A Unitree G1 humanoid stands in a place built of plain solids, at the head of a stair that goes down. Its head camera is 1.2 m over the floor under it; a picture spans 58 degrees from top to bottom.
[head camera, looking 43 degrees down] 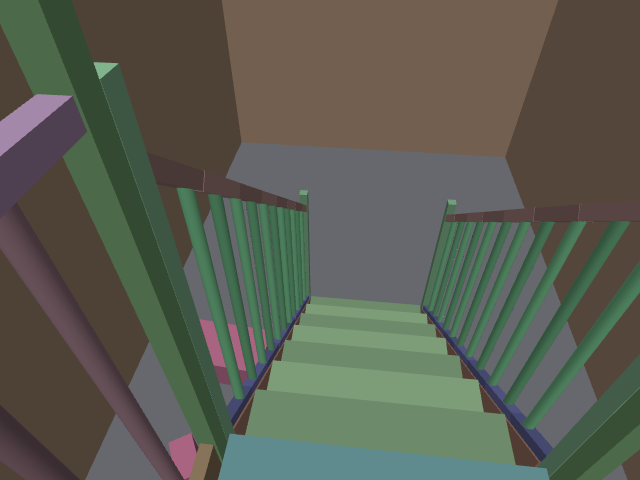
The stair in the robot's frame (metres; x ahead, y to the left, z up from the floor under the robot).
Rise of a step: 0.20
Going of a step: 0.24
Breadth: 0.84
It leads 6 degrees to the right of straight ahead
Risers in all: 8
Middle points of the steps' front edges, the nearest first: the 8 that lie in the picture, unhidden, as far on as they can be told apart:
0.46 -0.17 0.00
0.70 -0.20 -0.20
0.94 -0.22 -0.41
1.18 -0.25 -0.61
1.42 -0.27 -0.82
1.65 -0.30 -1.02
1.89 -0.32 -1.23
2.13 -0.35 -1.43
